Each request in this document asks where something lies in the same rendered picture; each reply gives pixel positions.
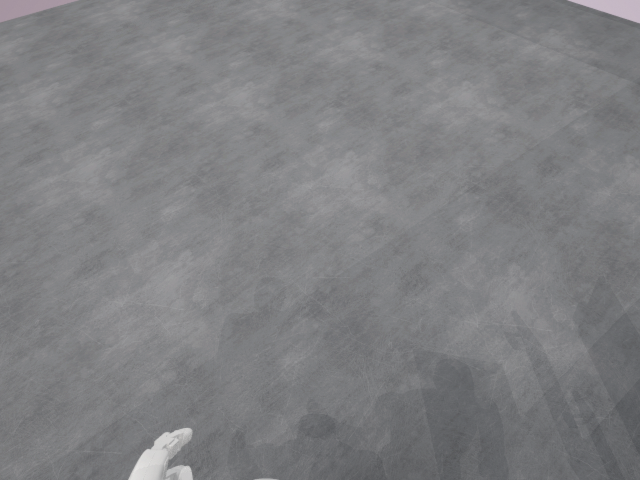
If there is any left robot hand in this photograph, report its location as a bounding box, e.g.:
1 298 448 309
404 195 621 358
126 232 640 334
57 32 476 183
128 428 193 480

